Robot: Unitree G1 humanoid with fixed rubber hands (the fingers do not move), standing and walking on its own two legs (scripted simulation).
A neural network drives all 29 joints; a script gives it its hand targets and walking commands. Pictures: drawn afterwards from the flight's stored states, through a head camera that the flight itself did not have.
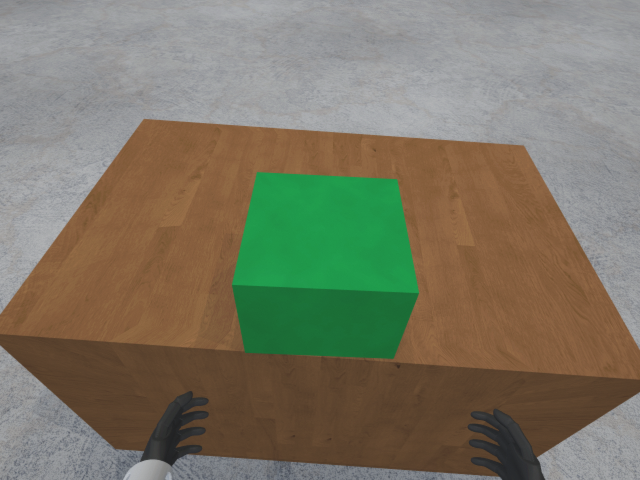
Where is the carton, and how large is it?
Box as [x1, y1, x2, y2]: [232, 172, 418, 358]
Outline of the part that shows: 257,172 232,282 245,352 393,358 418,294 396,179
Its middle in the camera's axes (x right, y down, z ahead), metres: +0.01 +0.04 +0.67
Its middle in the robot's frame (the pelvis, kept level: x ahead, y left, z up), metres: +0.49 +0.01 -0.03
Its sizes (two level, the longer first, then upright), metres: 0.249 0.249 0.186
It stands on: a pedestal, 0.64 m high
